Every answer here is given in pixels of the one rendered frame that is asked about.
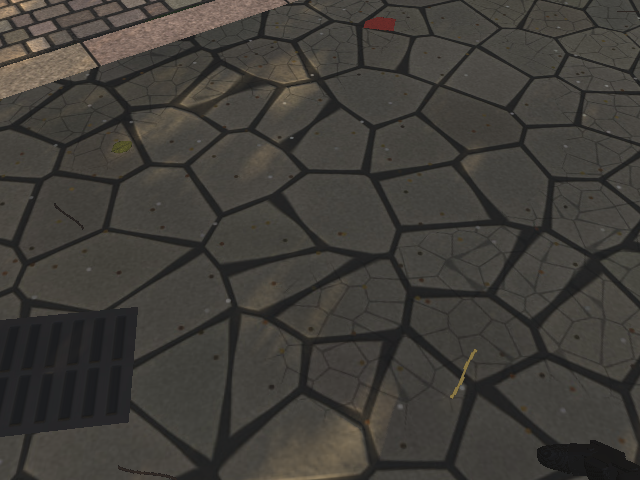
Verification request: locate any right robot hand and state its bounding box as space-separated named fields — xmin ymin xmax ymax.
xmin=537 ymin=440 xmax=640 ymax=480

